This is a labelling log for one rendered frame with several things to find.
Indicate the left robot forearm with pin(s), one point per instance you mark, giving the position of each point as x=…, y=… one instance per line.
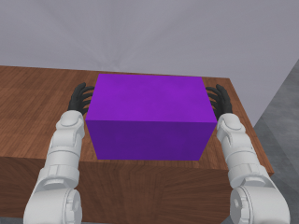
x=61, y=167

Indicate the right robot forearm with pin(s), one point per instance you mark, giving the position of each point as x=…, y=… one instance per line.
x=240, y=156

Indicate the robot left hand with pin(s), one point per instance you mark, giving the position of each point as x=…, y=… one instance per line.
x=76, y=103

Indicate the robot right upper arm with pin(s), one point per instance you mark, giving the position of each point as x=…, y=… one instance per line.
x=258, y=205

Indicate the carton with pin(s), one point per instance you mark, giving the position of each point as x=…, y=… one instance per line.
x=149, y=118

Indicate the robot right hand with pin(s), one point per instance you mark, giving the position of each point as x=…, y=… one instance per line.
x=223, y=102

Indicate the robot left upper arm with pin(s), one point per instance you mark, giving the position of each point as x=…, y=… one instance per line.
x=54, y=206

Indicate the pedestal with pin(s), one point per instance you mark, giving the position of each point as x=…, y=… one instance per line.
x=32, y=101

